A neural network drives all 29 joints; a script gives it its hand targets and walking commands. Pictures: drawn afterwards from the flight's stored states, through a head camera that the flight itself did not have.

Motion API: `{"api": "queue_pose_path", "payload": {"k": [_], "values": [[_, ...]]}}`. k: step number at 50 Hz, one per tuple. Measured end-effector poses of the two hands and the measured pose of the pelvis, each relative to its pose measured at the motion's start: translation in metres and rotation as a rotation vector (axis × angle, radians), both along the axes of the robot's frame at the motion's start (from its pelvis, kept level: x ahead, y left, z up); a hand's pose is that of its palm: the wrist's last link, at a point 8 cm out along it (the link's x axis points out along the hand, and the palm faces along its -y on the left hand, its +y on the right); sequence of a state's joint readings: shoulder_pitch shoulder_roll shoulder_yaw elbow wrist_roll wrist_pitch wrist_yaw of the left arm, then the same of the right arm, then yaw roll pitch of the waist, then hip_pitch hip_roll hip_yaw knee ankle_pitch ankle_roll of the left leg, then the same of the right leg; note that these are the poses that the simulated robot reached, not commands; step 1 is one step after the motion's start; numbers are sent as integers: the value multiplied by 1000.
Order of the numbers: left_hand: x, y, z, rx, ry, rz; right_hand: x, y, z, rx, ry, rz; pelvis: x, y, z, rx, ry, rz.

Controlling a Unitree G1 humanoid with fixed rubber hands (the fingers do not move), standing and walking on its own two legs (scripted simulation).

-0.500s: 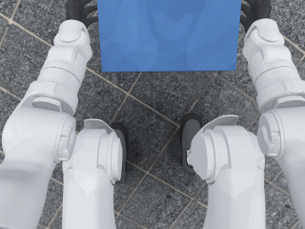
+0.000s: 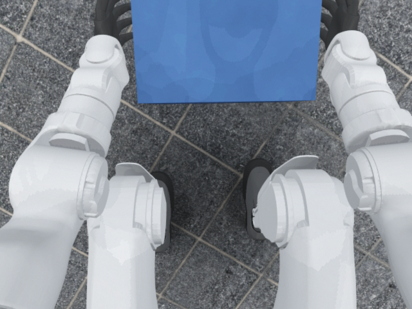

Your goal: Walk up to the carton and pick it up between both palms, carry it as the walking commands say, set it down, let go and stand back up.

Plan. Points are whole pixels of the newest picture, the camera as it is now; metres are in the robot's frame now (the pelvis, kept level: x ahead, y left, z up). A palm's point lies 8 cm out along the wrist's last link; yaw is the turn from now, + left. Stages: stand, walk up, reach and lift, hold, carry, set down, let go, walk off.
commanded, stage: reach and lift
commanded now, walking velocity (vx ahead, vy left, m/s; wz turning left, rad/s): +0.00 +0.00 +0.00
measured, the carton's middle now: (222, 48) +0.51 -0.05 -0.25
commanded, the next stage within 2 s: none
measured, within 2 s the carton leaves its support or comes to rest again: leaves its support in 0.48 s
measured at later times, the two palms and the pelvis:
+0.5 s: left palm (104, 40) +0.51 +0.13 -0.17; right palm (339, 35) +0.49 -0.23 -0.16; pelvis -0.02 +0.00 +0.00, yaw +0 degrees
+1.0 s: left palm (96, 38) +0.50 +0.13 -0.12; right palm (366, 14) +0.50 -0.23 -0.10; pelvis -0.03 +0.00 +0.03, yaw +0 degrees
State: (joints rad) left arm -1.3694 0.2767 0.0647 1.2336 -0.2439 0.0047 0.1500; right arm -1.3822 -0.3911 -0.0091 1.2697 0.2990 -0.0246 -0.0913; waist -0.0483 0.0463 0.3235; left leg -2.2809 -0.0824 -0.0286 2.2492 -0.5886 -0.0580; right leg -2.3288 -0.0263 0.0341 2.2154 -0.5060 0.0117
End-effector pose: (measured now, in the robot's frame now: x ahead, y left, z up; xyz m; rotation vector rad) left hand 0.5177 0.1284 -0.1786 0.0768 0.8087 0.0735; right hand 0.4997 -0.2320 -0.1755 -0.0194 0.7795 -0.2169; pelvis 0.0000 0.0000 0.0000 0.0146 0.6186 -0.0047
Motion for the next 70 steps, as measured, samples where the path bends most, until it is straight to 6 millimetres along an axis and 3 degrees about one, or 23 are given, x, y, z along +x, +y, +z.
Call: {"api": "queue_pose_path", "payload": {"k": [13, 22, 29, 40, 55, 70], "values": [[1, 0, 2, 17, 10, -15, 1, 0, 2, -17, 13, 23, 1, -1, -3, -4, -17, 0], [0, 3, 4, 43, -9, -45, -1, 2, 3, -27, -19, 27, -15, 2, 3, -6, -141, -2], [-9, 5, 21, 42, -13, 6, -7, 8, 25, -18, -29, 0, -24, 5, 8, -5, -164, 1], [-9, -3, 46, 42, -35, 23, 2, 1, 64, -22, -70, -7, -33, 6, 24, 2, -169, -6], [-22, 1, 63, 69, -27, 65, -3, 7, 81, -14, -94, 0, -25, 4, 39, 18, -184, -11], [-31, -8, 108, 33, -67, 84, -14, 0, 134, -29, -127, -18, -35, 7, 66, 11, -220, -14]]}}
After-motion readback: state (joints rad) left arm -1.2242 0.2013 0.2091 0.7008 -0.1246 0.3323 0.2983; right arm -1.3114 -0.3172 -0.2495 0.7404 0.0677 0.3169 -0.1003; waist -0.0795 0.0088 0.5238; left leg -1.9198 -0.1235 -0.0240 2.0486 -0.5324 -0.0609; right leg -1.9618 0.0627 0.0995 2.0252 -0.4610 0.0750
